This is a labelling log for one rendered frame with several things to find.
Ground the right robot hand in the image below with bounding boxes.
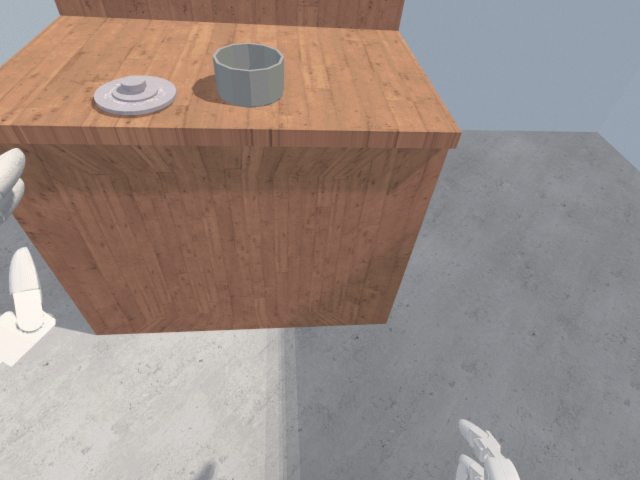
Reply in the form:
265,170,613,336
455,419,520,480

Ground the left robot hand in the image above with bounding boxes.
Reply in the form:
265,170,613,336
0,148,56,367

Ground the knob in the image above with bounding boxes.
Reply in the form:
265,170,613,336
120,75,147,92

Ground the pot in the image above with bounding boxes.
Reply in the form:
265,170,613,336
213,43,284,107

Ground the table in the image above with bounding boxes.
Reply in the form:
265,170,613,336
0,0,462,335

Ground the lid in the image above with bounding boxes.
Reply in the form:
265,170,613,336
94,76,177,115

